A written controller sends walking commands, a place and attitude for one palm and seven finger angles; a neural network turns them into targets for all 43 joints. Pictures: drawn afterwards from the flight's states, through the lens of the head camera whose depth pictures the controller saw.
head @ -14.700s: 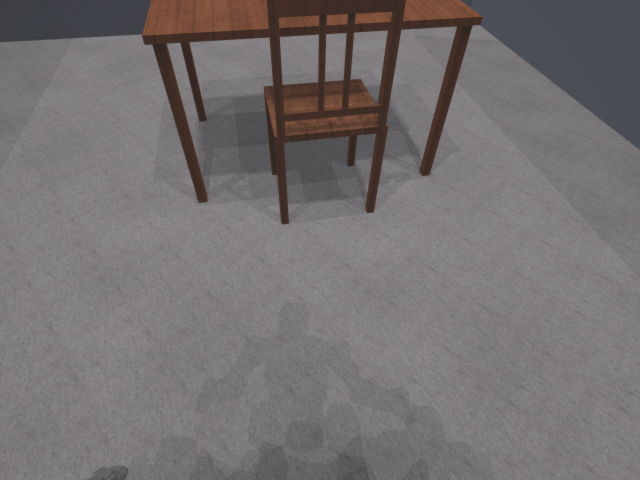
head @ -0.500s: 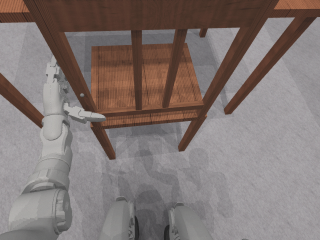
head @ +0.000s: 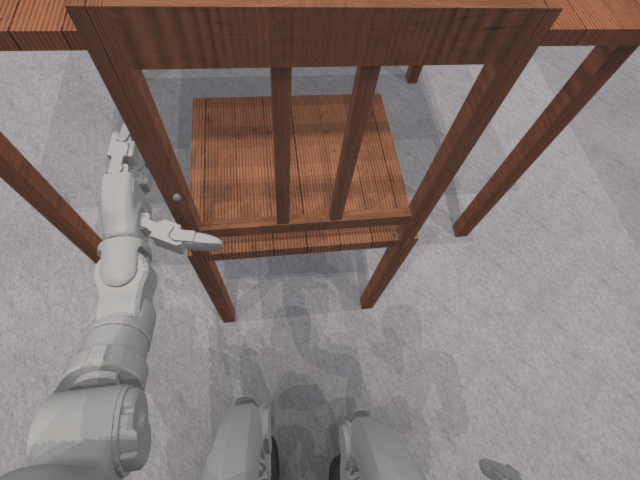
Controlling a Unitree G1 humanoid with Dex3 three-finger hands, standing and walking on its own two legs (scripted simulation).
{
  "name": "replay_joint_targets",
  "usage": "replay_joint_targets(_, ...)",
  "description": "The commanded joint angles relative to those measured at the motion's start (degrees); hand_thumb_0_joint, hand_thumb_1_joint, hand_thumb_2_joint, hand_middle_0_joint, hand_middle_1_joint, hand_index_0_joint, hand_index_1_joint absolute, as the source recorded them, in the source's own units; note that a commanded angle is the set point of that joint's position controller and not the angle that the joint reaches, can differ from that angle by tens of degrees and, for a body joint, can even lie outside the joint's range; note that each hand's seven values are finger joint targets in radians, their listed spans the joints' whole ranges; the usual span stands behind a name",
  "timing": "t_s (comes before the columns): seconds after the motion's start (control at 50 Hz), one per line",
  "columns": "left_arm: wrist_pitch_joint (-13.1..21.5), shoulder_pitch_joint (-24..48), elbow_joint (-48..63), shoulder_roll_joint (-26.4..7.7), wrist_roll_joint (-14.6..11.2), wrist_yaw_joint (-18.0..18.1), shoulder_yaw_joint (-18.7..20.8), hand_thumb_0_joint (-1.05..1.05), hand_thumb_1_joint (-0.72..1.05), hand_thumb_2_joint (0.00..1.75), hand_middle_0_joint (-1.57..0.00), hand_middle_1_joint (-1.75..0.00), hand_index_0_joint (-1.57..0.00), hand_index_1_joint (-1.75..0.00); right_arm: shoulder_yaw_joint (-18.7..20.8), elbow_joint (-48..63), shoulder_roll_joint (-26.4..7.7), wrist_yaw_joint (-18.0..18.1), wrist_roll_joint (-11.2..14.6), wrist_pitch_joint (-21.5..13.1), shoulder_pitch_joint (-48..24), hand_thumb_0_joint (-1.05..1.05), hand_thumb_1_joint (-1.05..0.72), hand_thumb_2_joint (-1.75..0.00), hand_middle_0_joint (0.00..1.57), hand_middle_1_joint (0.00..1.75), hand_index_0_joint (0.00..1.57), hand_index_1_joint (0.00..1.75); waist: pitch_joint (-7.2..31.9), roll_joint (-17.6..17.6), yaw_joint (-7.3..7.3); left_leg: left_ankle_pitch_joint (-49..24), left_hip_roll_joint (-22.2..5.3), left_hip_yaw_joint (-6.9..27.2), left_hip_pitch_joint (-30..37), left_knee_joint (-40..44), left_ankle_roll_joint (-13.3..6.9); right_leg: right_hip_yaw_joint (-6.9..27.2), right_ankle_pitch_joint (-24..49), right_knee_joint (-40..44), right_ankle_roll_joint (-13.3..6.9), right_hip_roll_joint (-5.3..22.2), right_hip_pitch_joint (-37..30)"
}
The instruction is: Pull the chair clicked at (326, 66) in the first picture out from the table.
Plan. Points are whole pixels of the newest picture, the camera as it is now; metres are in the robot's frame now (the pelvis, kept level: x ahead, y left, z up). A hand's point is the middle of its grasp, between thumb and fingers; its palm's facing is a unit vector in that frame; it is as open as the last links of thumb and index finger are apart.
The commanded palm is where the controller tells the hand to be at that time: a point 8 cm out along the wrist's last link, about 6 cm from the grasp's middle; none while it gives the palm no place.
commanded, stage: hook a spindle and tug to test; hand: left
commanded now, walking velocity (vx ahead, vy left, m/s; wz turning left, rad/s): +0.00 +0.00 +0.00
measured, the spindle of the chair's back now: (282, 161) +0.50 +0.04 +0.04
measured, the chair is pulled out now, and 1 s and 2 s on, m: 0.00 0.01 0.06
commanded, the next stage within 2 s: step backward, pulling the chair out in 1.32 s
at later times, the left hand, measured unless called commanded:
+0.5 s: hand (181, 192) +0.46 +0.17 +0.02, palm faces +0.14 -0.99 -0.02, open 9.3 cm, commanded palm +0.43 +0.21 +0.02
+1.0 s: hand (183, 200) +0.45 +0.16 +0.03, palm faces +0.13 -0.99 +0.00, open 5.9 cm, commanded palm +0.40 +0.21 +0.02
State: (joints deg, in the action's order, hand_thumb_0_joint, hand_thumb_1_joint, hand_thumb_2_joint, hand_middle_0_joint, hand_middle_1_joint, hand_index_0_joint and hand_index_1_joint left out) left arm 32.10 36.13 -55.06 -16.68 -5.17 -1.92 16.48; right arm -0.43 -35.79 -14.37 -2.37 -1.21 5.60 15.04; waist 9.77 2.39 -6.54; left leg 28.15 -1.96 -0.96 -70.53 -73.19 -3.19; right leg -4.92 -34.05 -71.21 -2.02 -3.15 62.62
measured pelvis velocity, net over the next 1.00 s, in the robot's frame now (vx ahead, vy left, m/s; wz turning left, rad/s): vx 0.02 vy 0.00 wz -0.02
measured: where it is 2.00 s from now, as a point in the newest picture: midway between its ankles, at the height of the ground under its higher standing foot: outside the picture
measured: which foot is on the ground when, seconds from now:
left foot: down 0.00-1.00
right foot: down 0.00-1.00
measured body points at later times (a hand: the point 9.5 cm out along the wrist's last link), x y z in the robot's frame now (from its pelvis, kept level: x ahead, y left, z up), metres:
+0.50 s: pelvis +0.00 +0.00 +0.00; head +0.13 +0.02 +0.43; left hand +0.45 +0.22 +0.03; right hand +0.06 -0.26 -0.12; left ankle +0.05 +0.09 -0.62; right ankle -0.01 -0.11 -0.62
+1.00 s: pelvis +0.02 +0.00 +0.01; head +0.15 +0.02 +0.44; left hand +0.44 +0.22 +0.03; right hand +0.08 -0.25 -0.11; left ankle +0.05 +0.09 -0.62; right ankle -0.01 -0.11 -0.62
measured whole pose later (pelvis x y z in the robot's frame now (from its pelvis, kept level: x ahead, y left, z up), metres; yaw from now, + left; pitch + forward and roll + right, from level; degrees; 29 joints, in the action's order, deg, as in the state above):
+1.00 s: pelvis +0.02 +0.00 +0.01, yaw -1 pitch +26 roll -3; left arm 28.7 27.3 -43.8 -14.1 -7.1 0.5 15.2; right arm -0.2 -33.6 -13.5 -3.5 -0.7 6.1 16.2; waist 10.0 2.4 -6.8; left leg 28.9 -2.4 -2.5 -67.6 -70.8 -3.4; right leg -3.0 -34.0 -68.8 -1.6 -3.6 60.4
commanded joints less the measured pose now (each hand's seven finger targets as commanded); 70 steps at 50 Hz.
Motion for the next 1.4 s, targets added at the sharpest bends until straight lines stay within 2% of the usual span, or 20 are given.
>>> replay_joint_targets(0.0, 4.14, 22.22, 11.56, -10.43, 0.15, 0.19, 1.58, 0.0, -0.5, 0.3, -0.24, -0.63, -0.24, -0.63, 3.66, 3.62, -9.53, 0.56, -0.34, -0.91, 7.25, 0.0, -0.9, -0.9, 0.2, 0.3, 0.2, 0.3, 26.33, 4.55, -1.54, -17.83, 0.55, 5.76, 29.9, 6.71, 1.48, 2.97, 17.2, 9.35, 0.3, -0.12, -2.21)
replay_joint_targets(0.08, 4.57, 22.82, 12.03, -10.01, -0.18, 0.38, 1.42, 0.0, -0.5, 0.3, -0.31, -0.85, -0.31, -0.85, 3.55, 3.68, -9.4, 0.61, -0.45, -1.08, 7.36, 0.0, -0.9, -0.9, 0.2, 0.3, 0.2, 0.3, 27.11, 4.31, -1.82, -18.55, 0.57, 5.63, 30.04, 6.46, 1.35, 3.08, 17.96, 9.34, 0.3, -0.17, -2.67)
replay_joint_targets(0.1, 4.4, 21.14, 10.98, -10.89, 0.14, 0.37, 2.14, 0.0, -0.5, 0.3, -0.32, -0.9, -0.32, -0.9, 3.58, 3.66, -9.42, 0.53, -0.4, -0.97, 7.43, 0.0, -0.9, -0.9, 0.2, 0.3, 0.2, 0.3, 27.0, 4.18, -1.16, -18.73, 0.62, 5.5, 29.68, 6.49, 1.46, 3.2, 18.15, 9.34, 0.27, -0.23, -3.24)
replay_joint_targets(0.16, 4.14, 19.04, 12.46, -9.92, -0.08, 0.32, 1.6, 0.0, -0.33, 0.37, -0.38, -1.07, -0.38, -1.07, 3.68, 4.13, -9.14, 0.33, -0.36, -0.86, 7.2, 0.0, -0.9, -0.9, 0.2, 0.3, 0.2, 0.3, 28.41, 4.1, -0.79, -20.03, 0.76, 4.83, 29.59, 6.39, 1.37, 3.54, 20.21, 9.48, 0.37, -0.17, -5.2)
replay_joint_targets(0.22, 3.39, 18.55, 10.5, -10.49, -0.28, 0.2, 1.96, 0.0, -0.16, 0.44, -0.43, -1.23, -0.43, -1.23, 3.51, 4.01, -9.32, 0.35, -0.14, -0.59, 7.42, 0.0, -0.9, -0.9, 0.2, 0.3, 0.2, 0.3, 25.22, 1.61, -1.44, -17.88, 0.7, 4.85, 26.7, 6.64, 1.2, 3.56, 19.14, 9.85, 0.55, -0.24, -5.24)
replay_joint_targets(0.3, 4.07, 20.78, 12.23, -10.88, -0.15, 0.47, 2.1, 0.0, 0.06, 0.54, -0.5, -1.45, -0.5, -1.45, 3.58, 3.99, -9.26, 0.51, -0.24, -0.95, 7.52, 0.0, -0.9, -0.9, 0.2, 0.3, 0.2, 0.3, 26.41, 3.84, -1.27, -17.51, 0.69, 4.96, 28.06, 6.69, 1.28, 3.69, 18.21, 9.73, 0.45, -0.14, -4.31)
replay_joint_targets(0.32, 4.09, 21.3, 12.19, -8.78, -0.16, 0.38, 0.43, 0.0, 0.12, 0.56, -0.5, -1.45, -0.5, -1.45, 3.53, 3.92, -9.0, 0.39, -0.29, -1.06, 7.52, 0.0, -0.9, -0.9, 0.2, 0.3, 0.2, 0.3, 26.33, 4.49, -1.77, -17.61, 0.69, 5.04, 28.87, 6.66, 1.31, 3.42, 17.94, 9.77, 0.44, -0.15, -3.48)
replay_joint_targets(0.38, 4.2, 22.01, 10.55, -9.8, -0.03, 0.34, 1.17, 0.0, 0.28, 0.64, -0.5, -1.45, -0.5, -1.45, 3.54, 3.45, -9.3, 0.46, -0.41, -1.18, 8.05, 0.0, -0.9, -0.9, 0.2, 0.3, 0.2, 0.3, 25.59, 2.68, -2.26, -17.28, 0.74, 5.06, 27.31, 6.28, 1.01, 3.65, 18.0, 9.78, 0.51, -0.25, -3.78)
replay_joint_targets(0.42, 4.48, 21.61, 11.71, -9.88, 0.17, 0.05, 1.04, 0.0, 0.4, 0.68, -0.5, -1.45, -0.5, -1.45, 3.66, 3.57, -9.2, 0.36, -0.43, -1.19, 7.92, 0.0, -0.9, -0.9, 0.2, 0.3, 0.2, 0.3, 27.44, 4.77, -1.53, -18.37, 0.71, 4.99, 28.98, 6.25, 1.27, 3.61, 18.6, 9.47, 0.35, -0.12, -3.78)
replay_joint_targets(0.56, 3.25, 17.71, 10.67, -11.15, -0.4, -0.29, 2.46, 0.0, 0.79, 0.85, -0.5, -1.45, -0.5, -1.45, 3.56, 4.21, -9.31, 0.2, -0.2, -0.64, 7.91, 0.0, -0.9, -0.9, 0.2, 0.3, 0.2, 0.3, 26.64, 2.7, -0.9, -19.34, 0.78, 4.5, 27.12, 6.47, 1.15, 3.7, 20.63, 9.64, 0.47, -0.26, -6.23)
replay_joint_targets(0.6, 3.19, 18.88, 11.54, -10.16, -0.34, -0.38, 1.54, 0.0, 0.9, 0.9, -0.5, -1.45, -0.5, -1.45, 3.54, 4.14, -9.25, 0.13, -0.24, -0.7, 8.05, 0.0, -0.9, -0.9, 0.2, 0.3, 0.2, 0.3, 26.6, 3.97, -1.3, -20.54, 0.56, 4.93, 28.64, 6.47, 1.27, 3.25, 20.84, 9.2, 0.37, -0.24, -4.66)
replay_joint_targets(0.7, 2.86, 15.69, 13.92, -9.4, -0.72, 0.1, 1.72, 0.0, 0.9, 0.9, -0.5, -1.45, -0.5, -1.45, 3.86, 4.76, -9.24, -0.08, -0.21, -0.57, 8.03, 0.0, -0.9, -0.9, 0.2, 0.3, 0.2, 0.3, 28.64, 3.13, -0.54, -22.75, 0.48, 5.03, 30.52, 6.78, 1.43, 2.96, 22.44, 9.14, 0.38, -0.26, -5.8)
replay_joint_targets(0.94, 2.12, 1.03, 25.3, -6.47, -1.83, 1.08, -0.37, 0.0, 0.9, 0.9, -0.5, -1.45, -0.5, -1.45, 4.15, 7.12, -8.55, -0.86, 0.33, -0.99, 6.49, 0.0, -0.9, -0.9, 0.2, 0.3, 0.2, 0.3, 28.25, 3.53, 1.82, -28.13, 0.18, 4.27, 33.57, 8.59, 2.06, 2.7, 27.64, 9.69, 0.25, -0.4, -9.34)
replay_joint_targets(1.04, 2.39, 2.64, 25.92, -4.75, -1.16, 1.71, -2.76, 0.0, 0.9, 0.9, -0.5, -1.45, -0.5, -1.45, 4.03, 6.43, -8.41, -0.54, 0.23, -1.46, 5.88, 0.0, -0.9, -0.9, 0.2, 0.3, 0.2, 0.3, 25.22, 1.98, 0.29, -25.7, 0.28, 4.18, 31.57, 8.05, 1.73, 3.0, 26.69, 9.73, 0.52, -0.25, -8.1)
replay_joint_targets(1.1, 2.76, 2.04, 26.21, -5.67, -0.74, 1.72, -1.88, 0.0, 0.9, 0.9, -0.5, -1.45, -0.5, -1.45, 4.14, 6.21, -8.53, -0.37, 0.16, -1.76, 5.83, 0.0, -0.9, -0.9, 0.2, 0.3, 0.2, 0.3, 26.22, 3.9, 1.18, -26.8, 0.27, 4.51, 33.11, 8.0, 2.19, 2.86, 26.25, 9.17, 0.21, -0.05, -7.4)
replay_joint_targets(1.18, 2.4, -0.68, 26.87, -4.04, -1.33, 1.11, -3.57, 0.0, 0.9, 0.9, -0.5, -1.45, -0.5, -1.45, 4.09, 6.78, -8.32, -0.22, 0.39, -1.89, 4.9, 0.0, -0.9, -0.9, 0.2, 0.3, 0.2, 0.3, 26.52, 2.95, 1.46, -27.17, 0.43, 4.32, 33.04, 7.95, 2.02, 3.0, 27.31, 9.39, 0.12, -0.05, -8.64)
replay_joint_targets(1.24, 1.79, -1.0, 26.05, -3.95, -1.43, 1.1, -3.68, 0.0, 0.9, 0.9, -0.5, -1.45, -0.5, -1.45, 3.99, 6.85, -8.42, -0.12, 0.45, -1.8, 4.32, 0.0, -0.9, -0.9, 0.2, 0.3, 0.2, 0.3, 25.17, 2.17, 1.49, -25.32, 0.45, 4.4, 32.12, 8.2, 2.0, 2.88, 25.88, 9.66, 0.23, -0.04, -8.11)
replay_joint_targets(1.26, 1.88, 1.4, 26.57, -2.68, -1.38, 1.02, -5.24, 0.0, 0.9, 0.9, -0.5, -1.45, -0.5, -1.45, 3.94, 6.73, -8.3, 0.0, 0.42, -1.83, 4.12, 0.0, -0.9, -0.9, 0.2, 0.3, 0.2, 0.3, 25.26, 1.6, 0.5, -24.49, 0.52, 4.34, 31.95, 7.9, 1.77, 3.04, 25.66, 9.82, 0.46, 0.02, -7.81)
replay_joint_targets(1.3, 2.01, 0.64, 26.33, -4.25, -1.42, 1.04, -3.64, 0.0, 0.9, 0.9, -0.5, -1.45, -0.5, -1.45, 4.03, 6.7, -8.34, 0.12, 0.44, -2.06, 4.16, 0.0, -0.9, -0.9, 0.2, 0.3, 0.2, 0.3, 25.5, 2.46, 1.35, -24.62, 0.72, 4.02, 31.61, 7.74, 1.82, 3.3, 26.15, 9.71, 0.33, 0.06, -8.65)
replay_joint_targets(1.38, 1.88, 2.84, 23.69, -4.72, -1.13, 0.94, -3.32, 0.0, 0.9, 0.9, -0.5, -1.45, -0.5, -1.45, 3.82, 6.31, -8.32, 0.46, 0.48, -2.13, 4.05, 0.0, -0.9, -0.9, 0.2, 0.3, 0.2, 0.3, 23.78, 0.78, 0.57, -22.12, 0.87, 4.0, 29.21, 7.37, 1.55, 3.45, 24.65, 9.82, 0.43, 0.11, -8.17)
